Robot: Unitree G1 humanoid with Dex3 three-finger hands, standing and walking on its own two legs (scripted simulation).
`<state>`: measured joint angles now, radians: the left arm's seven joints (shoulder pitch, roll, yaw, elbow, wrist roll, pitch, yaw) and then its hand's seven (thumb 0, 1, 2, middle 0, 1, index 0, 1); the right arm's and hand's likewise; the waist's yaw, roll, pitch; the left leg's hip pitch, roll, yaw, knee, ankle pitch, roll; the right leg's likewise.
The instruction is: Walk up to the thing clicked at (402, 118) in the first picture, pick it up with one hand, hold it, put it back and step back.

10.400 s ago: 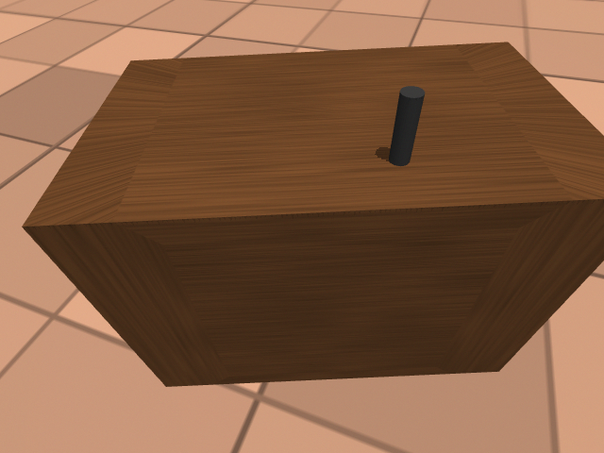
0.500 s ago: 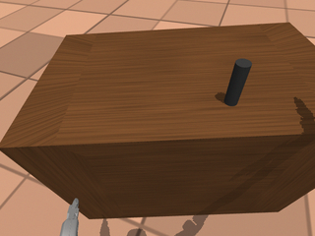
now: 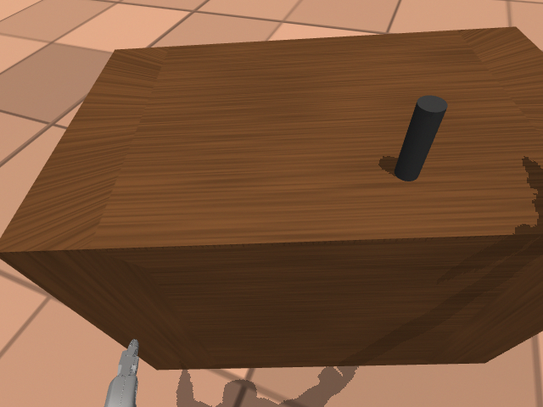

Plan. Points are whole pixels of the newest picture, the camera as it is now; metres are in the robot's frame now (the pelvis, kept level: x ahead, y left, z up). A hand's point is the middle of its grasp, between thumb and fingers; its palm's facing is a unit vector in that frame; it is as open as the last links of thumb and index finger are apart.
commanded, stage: go down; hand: right
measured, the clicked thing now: (417, 141) +0.50 -0.19 +0.11
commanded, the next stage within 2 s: approach in 0.72 s
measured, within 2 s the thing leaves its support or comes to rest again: neither
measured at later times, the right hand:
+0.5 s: hand out of the picture +0.42 -0.37 +0.23, palm faces +0.17 +0.99 +0.01, open 17.7 cm
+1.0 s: hand out of the picture +0.42 -0.36 +0.22, palm faces +0.14 +0.99 -0.02, open 17.6 cm
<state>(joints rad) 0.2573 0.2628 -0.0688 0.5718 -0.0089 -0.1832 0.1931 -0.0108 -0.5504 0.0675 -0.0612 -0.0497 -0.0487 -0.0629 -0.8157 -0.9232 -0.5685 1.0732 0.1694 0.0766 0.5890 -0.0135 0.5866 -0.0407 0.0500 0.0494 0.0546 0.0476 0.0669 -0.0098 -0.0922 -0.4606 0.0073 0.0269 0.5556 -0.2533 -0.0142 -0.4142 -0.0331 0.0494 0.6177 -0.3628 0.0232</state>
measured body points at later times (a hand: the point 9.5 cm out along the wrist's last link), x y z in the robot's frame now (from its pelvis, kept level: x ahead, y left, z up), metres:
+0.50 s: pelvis +0.00 +0.00 +0.00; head +0.05 -0.02 +0.44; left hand +0.14 +0.26 -0.07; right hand +0.40 -0.42 +0.23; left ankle +0.01 +0.13 -0.73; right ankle -0.04 -0.13 -0.73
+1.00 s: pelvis +0.00 +0.00 +0.00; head +0.04 -0.01 +0.44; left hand +0.14 +0.26 -0.07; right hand +0.41 -0.41 +0.23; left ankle +0.01 +0.13 -0.73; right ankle -0.04 -0.13 -0.73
